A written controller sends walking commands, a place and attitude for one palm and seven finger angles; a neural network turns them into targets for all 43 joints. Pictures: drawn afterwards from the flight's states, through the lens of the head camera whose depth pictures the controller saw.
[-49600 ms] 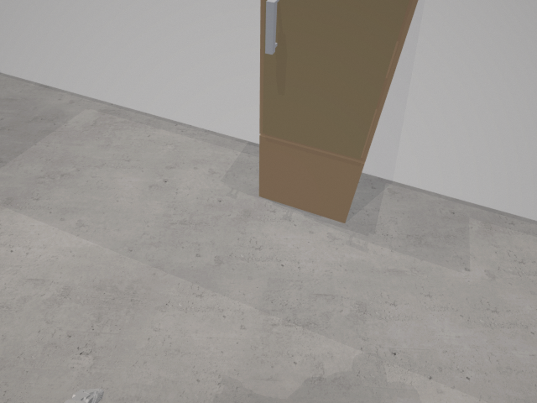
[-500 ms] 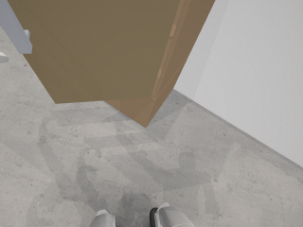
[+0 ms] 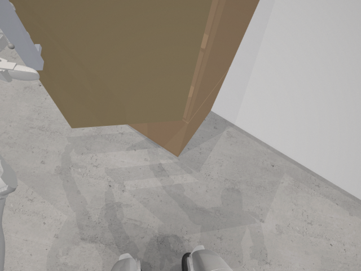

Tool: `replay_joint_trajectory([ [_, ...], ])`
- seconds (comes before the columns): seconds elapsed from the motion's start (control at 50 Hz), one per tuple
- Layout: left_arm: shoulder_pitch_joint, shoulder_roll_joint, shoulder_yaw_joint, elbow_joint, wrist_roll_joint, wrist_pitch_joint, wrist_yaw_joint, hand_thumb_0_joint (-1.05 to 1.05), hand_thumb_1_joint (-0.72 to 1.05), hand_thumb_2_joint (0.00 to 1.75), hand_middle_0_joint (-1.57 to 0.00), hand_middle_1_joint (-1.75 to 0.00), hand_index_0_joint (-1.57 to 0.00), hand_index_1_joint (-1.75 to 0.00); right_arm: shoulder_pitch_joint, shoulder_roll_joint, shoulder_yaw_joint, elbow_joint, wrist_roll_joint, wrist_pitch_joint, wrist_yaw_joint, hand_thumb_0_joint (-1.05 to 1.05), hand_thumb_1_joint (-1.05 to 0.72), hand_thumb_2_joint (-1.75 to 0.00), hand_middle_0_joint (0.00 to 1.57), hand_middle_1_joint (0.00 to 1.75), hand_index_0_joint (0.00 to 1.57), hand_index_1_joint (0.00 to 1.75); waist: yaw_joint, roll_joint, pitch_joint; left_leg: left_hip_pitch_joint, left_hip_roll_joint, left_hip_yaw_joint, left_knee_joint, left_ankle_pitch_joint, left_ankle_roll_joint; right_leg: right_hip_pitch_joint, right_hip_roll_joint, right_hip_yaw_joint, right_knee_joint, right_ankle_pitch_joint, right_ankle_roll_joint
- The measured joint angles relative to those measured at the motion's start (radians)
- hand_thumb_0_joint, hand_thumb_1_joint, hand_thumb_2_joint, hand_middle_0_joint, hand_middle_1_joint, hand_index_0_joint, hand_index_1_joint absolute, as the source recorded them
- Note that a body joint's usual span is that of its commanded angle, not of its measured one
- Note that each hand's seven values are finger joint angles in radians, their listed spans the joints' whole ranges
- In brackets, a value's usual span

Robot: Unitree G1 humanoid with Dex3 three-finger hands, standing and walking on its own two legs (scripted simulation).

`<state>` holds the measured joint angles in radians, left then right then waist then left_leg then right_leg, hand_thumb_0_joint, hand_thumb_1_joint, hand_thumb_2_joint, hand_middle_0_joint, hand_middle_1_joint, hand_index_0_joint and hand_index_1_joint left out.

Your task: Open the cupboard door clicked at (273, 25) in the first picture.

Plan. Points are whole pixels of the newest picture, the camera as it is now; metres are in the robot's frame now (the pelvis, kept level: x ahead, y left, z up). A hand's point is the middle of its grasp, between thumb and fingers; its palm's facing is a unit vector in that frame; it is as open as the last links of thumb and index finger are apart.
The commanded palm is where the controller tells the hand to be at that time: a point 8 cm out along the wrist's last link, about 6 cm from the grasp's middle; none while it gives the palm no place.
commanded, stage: slide the fingers in behind the handle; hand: left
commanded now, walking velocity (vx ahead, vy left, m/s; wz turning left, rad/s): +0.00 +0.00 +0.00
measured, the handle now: (19, 28) +0.58 +0.25 +0.13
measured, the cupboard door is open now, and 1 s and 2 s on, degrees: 42 42 42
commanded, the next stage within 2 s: close the thumb around the handle in 1.06 s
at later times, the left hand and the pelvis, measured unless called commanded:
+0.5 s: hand (21, 48) +0.53 +0.23 +0.14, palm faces +0.01 -1.00 +0.00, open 14.0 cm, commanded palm +0.51 +0.27 +0.13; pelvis +0.00 +0.00 +0.00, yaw +0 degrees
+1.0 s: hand (29, 48) +0.53 +0.22 +0.14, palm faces +0.03 -1.00 -0.01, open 14.1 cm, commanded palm +0.51 +0.25 +0.13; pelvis +0.00 +0.00 +0.00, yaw +0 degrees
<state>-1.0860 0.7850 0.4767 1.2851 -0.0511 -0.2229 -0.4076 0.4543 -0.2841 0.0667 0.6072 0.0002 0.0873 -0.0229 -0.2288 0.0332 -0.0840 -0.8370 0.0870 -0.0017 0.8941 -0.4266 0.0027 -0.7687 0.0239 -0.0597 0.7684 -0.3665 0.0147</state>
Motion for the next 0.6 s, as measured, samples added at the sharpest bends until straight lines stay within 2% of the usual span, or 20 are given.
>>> replay_joint_trajectory([
  [0.18, 0.008, 0.001, 0.011, 0.006, 0.002, -0.003, 0.01, -0.01, -0.5, 0.3, -0.3, -1.2, -0.3, -1.2, 0.011, -0.007, -0.005, 0.005, 0.003, -0.001, -0.003, 0.0, -0.9, -0.9, 0.2, 0.3, 0.2, 0.3, -0.005, 0.001, 0.003, 0.01, 0.006, 0.004, -0.012, 0.008, -0.006, 0.003, 0.006, 0.004, -0.003, 0.006, -0.006],
  [0.28, 0.015, -0.007, 0.012, 0.003, -0.013, -0.01, 0.005, -0.01, -0.5, 0.3, -0.3, -1.2, -0.3, -1.2, 0.015, -0.008, -0.006, 0.012, 0.004, -0.002, -0.003, 0.0, -0.9, -0.9, 0.2, 0.3, 0.2, 0.3, 0.0, -0.001, 0.004, 0.02, 0.006, 0.005, -0.02, 0.012, -0.007, 0.011, 0.007, 0.006, -0.009, 0.009, -0.008],
  [0.4, 0.013, -0.018, -0.006, 0.006, -0.016, -0.009, 0.011, -0.01, -0.5, 0.3, -0.3, -1.2, -0.3, -1.2, 0.013, -0.008, -0.008, 0.016, 0.004, -0.007, -0.004, 0.0, -0.9, -0.9, 0.2, 0.3, 0.2, 0.3, 0.001, -0.004, 0.004, 0.023, 0.004, 0.002, -0.023, 0.016, -0.007, 0.016, 0.005, 0.003, -0.012, 0.011, -0.008],
  [0.6, 0.013, -0.075, -0.037, -0.021, -0.02, -0.021, 0.046, -0.01, -0.5, 0.3, -0.3, -1.2, -0.3, -1.2, 0.006, -0.002, -0.017, 0.022, -0.004, -0.02, 0.004, 0.0, -0.9, -0.9, 0.2, 0.3, 0.2, 0.3, 0.007, -0.004, -0.004, 0.02, -0.003, 0.002, -0.018, 0.014, -0.003, 0.015, -0.002, 0.003, -0.008, 0.008, -0.003],
])
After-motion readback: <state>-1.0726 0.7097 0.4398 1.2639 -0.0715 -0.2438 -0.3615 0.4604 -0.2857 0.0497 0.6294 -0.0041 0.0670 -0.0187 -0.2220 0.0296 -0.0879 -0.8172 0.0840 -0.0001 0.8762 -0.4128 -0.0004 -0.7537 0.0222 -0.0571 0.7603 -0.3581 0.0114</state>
